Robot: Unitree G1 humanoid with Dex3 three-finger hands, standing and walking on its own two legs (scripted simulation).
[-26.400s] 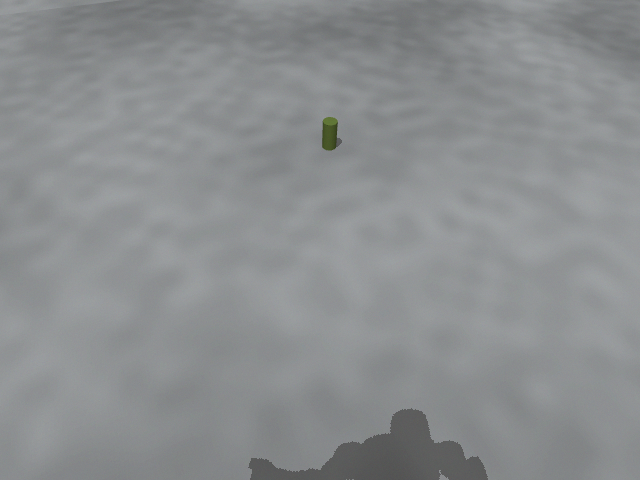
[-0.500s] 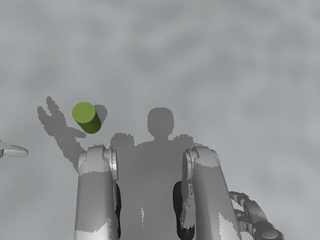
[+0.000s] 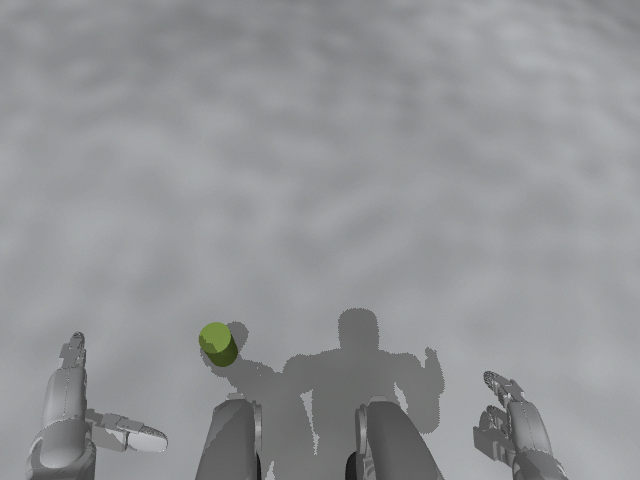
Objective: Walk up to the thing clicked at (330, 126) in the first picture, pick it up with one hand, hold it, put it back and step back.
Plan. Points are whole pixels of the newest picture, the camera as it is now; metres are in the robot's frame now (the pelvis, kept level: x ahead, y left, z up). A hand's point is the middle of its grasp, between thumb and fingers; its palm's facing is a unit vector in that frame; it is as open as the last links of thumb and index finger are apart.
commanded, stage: home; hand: left
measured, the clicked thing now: (219, 345) +0.42 +0.21 -0.55
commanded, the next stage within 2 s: none
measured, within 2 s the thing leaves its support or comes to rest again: neither
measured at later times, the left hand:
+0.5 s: hand (115, 410) +0.21 +0.20 +0.04, palm faces +0.14 -0.95 -0.29, open 17.6 cm
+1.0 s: hand (126, 433) +0.19 +0.19 +0.04, palm faces +0.12 -0.95 -0.28, open 17.7 cm
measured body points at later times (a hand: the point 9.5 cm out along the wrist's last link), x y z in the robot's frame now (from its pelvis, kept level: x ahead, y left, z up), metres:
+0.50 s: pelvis +0.04 +0.01 +0.09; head +0.06 +0.02 +0.54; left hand +0.20 +0.25 +0.06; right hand +0.22 -0.21 +0.02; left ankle +0.05 +0.13 -0.59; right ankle +0.03 -0.13 -0.59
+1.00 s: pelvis +0.02 +0.00 +0.10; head +0.04 +0.01 +0.55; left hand +0.18 +0.23 +0.06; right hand +0.19 -0.24 +0.02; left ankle +0.05 +0.13 -0.59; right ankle +0.03 -0.13 -0.59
